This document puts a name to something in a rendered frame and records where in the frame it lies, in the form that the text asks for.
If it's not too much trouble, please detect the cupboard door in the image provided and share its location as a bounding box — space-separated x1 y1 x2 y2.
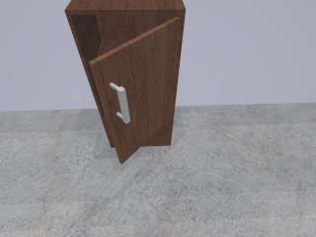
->
89 17 181 164

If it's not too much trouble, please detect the handle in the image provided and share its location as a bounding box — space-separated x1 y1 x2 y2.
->
110 82 130 124

